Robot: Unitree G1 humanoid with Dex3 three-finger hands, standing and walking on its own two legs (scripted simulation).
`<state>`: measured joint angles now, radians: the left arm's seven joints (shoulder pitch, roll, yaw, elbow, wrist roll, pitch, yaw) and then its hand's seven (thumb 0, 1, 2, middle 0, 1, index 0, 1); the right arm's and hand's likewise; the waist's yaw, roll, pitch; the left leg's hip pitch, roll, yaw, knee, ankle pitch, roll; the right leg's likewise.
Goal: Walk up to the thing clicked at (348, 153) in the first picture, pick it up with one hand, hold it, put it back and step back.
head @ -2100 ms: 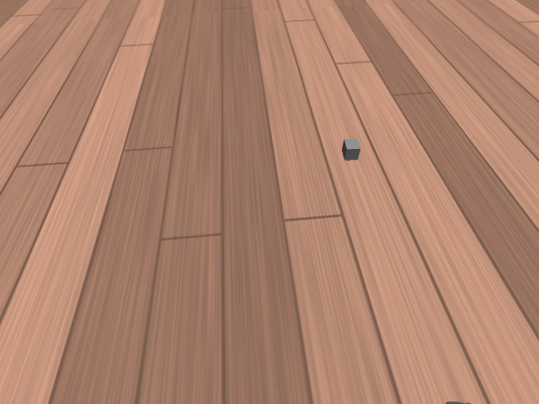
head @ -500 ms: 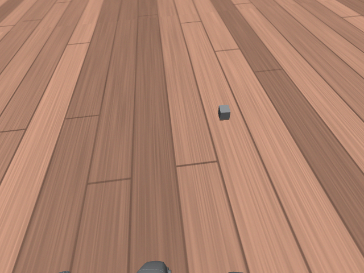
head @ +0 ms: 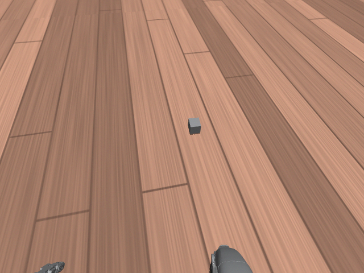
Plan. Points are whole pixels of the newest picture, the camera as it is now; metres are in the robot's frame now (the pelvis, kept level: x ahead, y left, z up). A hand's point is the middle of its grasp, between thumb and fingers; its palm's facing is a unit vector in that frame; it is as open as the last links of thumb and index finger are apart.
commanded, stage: walk up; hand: left
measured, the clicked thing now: (194, 125) +1.12 -0.12 -0.72
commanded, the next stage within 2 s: none
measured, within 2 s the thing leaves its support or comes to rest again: neither
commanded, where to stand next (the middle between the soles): +0.80 -0.37 m, yaw +6 degrees
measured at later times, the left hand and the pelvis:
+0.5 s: hand (121, 224) +0.26 +0.18 -0.17, palm faces +0.00 -0.95 -0.32, open 7.4 cm; pelvis +0.23 -0.09 -0.02, yaw +1 degrees
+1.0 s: hand (167, 155) +0.46 +0.05 -0.12, palm faces +0.04 -0.91 -0.40, open 7.3 cm; pelvis +0.41 -0.24 +0.00, yaw +1 degrees
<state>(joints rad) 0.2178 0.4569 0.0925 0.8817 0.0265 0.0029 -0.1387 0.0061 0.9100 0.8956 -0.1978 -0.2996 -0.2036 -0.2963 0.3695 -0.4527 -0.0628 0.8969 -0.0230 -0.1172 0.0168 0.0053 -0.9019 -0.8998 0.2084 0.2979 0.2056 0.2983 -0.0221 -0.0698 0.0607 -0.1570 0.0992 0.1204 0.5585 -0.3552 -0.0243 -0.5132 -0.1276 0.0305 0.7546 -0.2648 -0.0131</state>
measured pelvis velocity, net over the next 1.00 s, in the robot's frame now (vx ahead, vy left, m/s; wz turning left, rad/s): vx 0.41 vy -0.24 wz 0.03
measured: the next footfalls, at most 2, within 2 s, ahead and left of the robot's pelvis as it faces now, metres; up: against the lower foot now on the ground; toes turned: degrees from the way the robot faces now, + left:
right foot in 0.06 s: +0.18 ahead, -0.19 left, +0.00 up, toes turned -5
left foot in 0.44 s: +0.36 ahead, +0.02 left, +0.00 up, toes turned +7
